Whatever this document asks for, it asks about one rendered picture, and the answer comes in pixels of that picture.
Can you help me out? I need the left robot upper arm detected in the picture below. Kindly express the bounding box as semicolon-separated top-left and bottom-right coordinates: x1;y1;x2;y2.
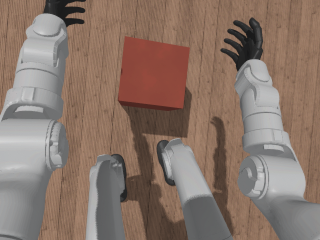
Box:
0;118;69;240

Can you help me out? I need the robot right forearm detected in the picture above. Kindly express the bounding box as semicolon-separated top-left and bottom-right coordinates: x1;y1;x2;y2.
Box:
234;59;306;191

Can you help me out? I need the carton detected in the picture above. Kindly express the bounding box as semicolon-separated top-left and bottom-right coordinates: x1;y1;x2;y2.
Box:
118;36;190;111

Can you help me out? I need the robot left forearm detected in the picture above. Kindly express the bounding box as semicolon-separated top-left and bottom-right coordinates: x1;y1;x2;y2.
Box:
0;13;69;122

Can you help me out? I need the robot left hand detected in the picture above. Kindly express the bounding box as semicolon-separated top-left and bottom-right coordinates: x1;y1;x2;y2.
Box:
43;0;86;27

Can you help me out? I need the robot right hand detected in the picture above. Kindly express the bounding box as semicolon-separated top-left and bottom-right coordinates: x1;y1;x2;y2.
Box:
220;17;263;71

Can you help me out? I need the right robot upper arm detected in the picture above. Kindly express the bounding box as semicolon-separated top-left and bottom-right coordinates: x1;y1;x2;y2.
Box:
237;154;320;240

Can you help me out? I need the right robot thigh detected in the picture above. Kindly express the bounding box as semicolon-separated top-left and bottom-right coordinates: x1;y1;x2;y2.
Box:
161;143;234;240

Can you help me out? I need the right robot shin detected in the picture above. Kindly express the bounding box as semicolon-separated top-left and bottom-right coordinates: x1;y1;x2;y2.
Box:
165;138;194;179

